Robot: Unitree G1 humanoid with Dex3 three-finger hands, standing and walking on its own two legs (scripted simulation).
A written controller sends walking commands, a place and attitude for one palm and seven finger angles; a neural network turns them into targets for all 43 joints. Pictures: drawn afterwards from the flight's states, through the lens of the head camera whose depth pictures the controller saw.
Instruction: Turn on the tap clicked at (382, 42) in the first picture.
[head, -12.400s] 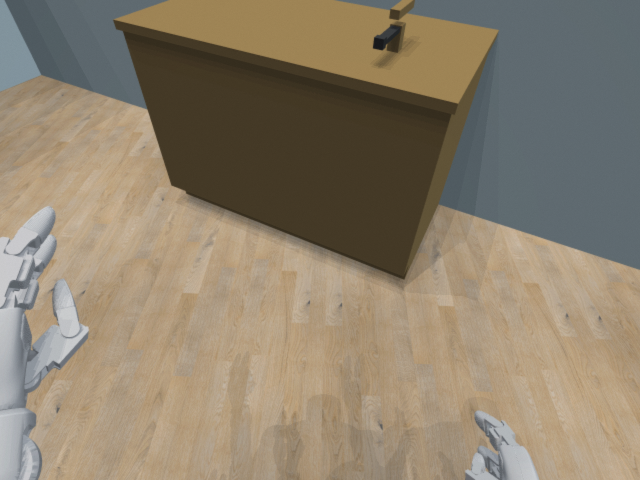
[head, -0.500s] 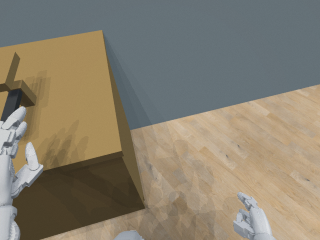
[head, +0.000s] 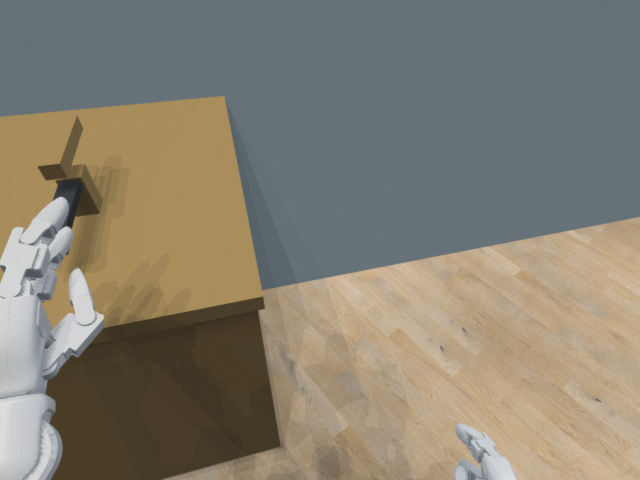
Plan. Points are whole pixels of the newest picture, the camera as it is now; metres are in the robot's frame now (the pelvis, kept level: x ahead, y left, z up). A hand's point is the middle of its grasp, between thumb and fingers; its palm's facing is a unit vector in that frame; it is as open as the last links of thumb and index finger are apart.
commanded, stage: come to a stop and stand still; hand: left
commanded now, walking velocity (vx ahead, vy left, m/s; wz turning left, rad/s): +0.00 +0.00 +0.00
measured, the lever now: (53, 242) +0.36 +0.39 +0.10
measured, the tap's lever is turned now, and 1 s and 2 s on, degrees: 0 0 0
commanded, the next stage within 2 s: look again from close up in 0.02 s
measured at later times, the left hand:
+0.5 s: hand (70, 292) +0.25 +0.28 +0.15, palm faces +0.31 -0.87 -0.38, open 7.4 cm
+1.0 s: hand (72, 271) +0.26 +0.27 +0.18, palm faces +0.35 -0.87 -0.34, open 7.4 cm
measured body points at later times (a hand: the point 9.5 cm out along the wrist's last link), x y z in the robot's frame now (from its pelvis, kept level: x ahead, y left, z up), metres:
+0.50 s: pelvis +0.03 +0.04 +0.01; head +0.05 +0.07 +0.45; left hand +0.23 +0.33 +0.17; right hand +0.19 -0.18 -0.06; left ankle +0.02 +0.13 -0.73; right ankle +0.04 -0.09 -0.73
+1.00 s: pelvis +0.03 +0.04 +0.01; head +0.05 +0.06 +0.46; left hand +0.23 +0.32 +0.20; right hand +0.20 -0.18 -0.06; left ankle +0.02 +0.13 -0.73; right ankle +0.04 -0.09 -0.73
